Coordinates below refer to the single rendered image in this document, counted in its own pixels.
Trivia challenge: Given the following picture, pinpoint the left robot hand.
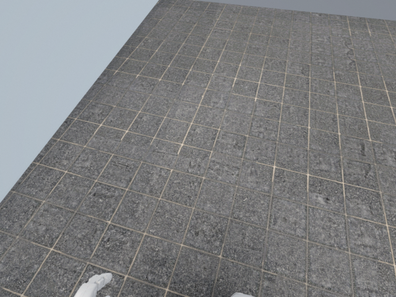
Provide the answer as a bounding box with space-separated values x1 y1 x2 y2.
74 273 112 297

